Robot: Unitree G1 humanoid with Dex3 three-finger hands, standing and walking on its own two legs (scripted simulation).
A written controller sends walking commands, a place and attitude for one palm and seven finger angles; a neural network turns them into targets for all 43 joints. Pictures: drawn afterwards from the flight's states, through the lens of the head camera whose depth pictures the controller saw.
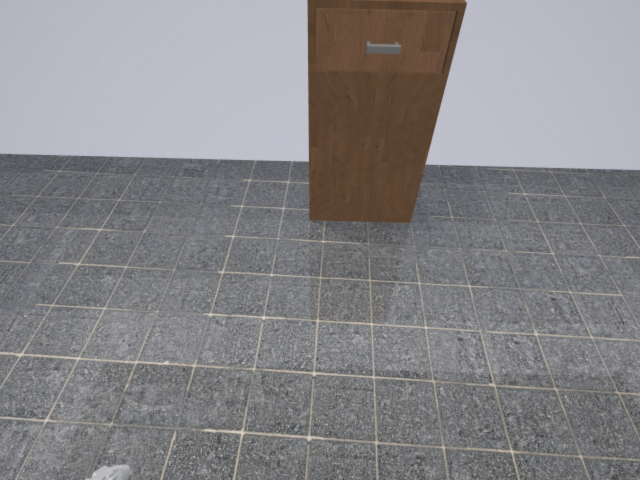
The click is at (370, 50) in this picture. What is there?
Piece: drawer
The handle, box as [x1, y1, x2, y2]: [366, 41, 400, 53]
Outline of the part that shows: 366,43 366,52 399,53 400,51 400,45 397,42 393,44 370,44 369,41 367,41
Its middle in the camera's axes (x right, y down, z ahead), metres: +0.19 -0.60 +1.20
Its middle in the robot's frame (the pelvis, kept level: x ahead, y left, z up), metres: +1.31 -0.13 +0.02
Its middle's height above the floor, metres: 0.79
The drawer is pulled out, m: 0.00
